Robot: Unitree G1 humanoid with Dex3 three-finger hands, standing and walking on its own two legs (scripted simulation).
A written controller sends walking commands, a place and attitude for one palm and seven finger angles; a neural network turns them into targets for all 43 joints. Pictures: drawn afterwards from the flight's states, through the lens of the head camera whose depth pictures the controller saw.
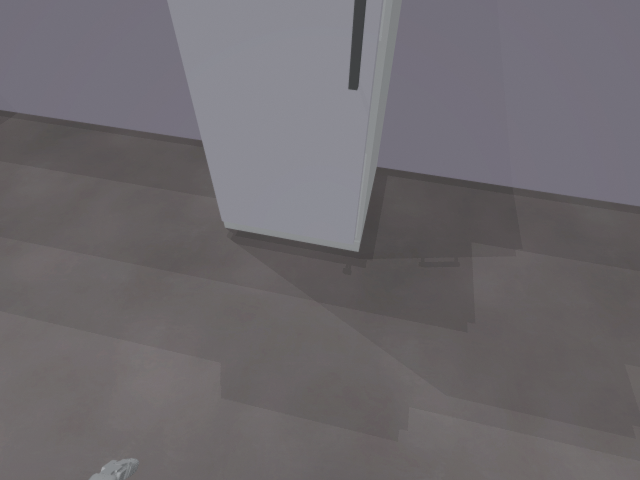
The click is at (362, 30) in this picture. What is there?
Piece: fridge door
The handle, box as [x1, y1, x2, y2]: [348, 0, 365, 89]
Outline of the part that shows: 365,0 355,0 354,2 348,88 350,89 356,89 358,85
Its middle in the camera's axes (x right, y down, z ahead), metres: +0.09 -0.52 +0.90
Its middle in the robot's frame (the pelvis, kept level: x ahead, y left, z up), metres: +1.05 -0.02 +0.16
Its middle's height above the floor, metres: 0.93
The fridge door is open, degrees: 0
